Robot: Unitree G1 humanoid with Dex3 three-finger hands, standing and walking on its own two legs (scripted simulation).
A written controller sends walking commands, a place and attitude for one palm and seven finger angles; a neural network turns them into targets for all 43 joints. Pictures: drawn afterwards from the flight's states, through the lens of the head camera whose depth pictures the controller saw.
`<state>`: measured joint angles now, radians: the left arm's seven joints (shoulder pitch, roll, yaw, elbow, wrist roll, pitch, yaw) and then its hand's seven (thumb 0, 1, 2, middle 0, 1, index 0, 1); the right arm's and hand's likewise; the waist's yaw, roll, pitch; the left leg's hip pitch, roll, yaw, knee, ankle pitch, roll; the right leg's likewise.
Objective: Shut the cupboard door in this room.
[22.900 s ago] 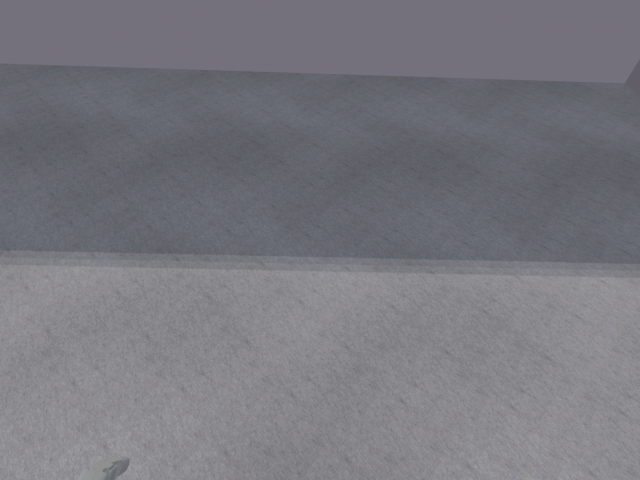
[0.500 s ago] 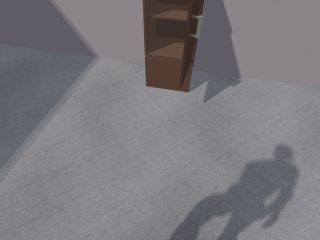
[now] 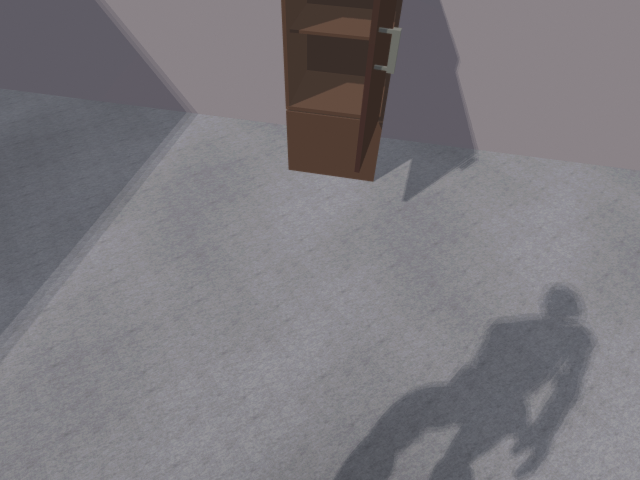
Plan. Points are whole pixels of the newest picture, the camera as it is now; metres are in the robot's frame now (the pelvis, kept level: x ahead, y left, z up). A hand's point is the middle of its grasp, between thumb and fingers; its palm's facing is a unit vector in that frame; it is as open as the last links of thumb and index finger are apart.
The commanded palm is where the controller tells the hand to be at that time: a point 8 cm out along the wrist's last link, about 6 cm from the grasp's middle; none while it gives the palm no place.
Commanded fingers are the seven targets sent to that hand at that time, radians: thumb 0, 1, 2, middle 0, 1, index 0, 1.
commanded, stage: look at it before walking up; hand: left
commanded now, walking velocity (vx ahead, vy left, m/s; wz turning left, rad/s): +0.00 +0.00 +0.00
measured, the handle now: (386, 50) +1.23 -0.13 +0.02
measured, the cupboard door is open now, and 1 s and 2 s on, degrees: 84 84 84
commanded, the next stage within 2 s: walk around to get in front in 0.14 s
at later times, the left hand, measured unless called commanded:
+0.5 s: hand out of the picture -0.03 +0.16 -0.19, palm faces -0.03 -0.99 -0.16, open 7.4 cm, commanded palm none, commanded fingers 0.00 0.90 0.90 -0.20 -0.30 -0.20 -0.30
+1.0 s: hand out of the picture +0.08 +0.14 -0.17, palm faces -0.25 -0.94 -0.24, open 7.4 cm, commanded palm none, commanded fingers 0.00 0.90 0.90 -0.20 -0.30 -0.20 -0.30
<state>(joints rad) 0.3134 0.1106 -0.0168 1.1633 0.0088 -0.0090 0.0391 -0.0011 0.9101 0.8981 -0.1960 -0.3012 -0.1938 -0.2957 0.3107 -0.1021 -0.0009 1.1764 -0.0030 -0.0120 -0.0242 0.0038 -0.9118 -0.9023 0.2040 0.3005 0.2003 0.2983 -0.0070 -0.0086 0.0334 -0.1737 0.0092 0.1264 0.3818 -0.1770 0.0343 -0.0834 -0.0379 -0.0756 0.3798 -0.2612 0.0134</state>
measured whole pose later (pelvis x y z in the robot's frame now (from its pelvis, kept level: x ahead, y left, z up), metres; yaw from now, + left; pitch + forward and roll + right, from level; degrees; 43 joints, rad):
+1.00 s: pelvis -0.01 -0.04 +0.00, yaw -19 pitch +2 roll +1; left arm 0.24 0.18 0.05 0.96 0.02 0.02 0.01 0.00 0.91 0.90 -0.20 -0.30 -0.20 -0.30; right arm 0.05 -0.25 -0.07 0.95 -0.02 0.05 -0.02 0.01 -0.91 -0.90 0.20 0.30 0.20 0.30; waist 0.05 0.01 0.09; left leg -0.48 0.07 -0.01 1.03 -0.39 -0.09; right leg -0.23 0.07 0.06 0.47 -0.26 -0.06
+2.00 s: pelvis +0.04 -0.09 +0.00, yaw -55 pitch -1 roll +0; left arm 0.29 0.18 0.03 0.99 0.01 -0.04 -0.02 0.00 0.91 0.90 -0.20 -0.30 -0.20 -0.30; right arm 0.21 -0.23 -0.07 0.94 -0.03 0.01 0.03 0.01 -0.91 -0.90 0.20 0.30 0.20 0.30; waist -0.01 0.03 0.04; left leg -0.59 0.16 0.05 1.06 -0.22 -0.08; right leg -0.09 0.05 -0.02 0.38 -0.28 -0.05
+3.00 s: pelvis +0.24 -0.43 -0.01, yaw -69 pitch -2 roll +0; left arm 0.12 0.14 0.06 1.01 -0.01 -0.09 0.01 -0.03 0.94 0.90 -0.20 -0.30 -0.20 -0.30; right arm 0.43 -0.10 -0.05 1.15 -0.01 -0.01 0.00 0.01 -0.91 -0.90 0.21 0.30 0.20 0.30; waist -0.04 0.01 0.08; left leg -0.39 0.13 0.07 1.24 -0.38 -0.01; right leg -0.28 -0.02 -0.18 0.54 -0.24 -0.06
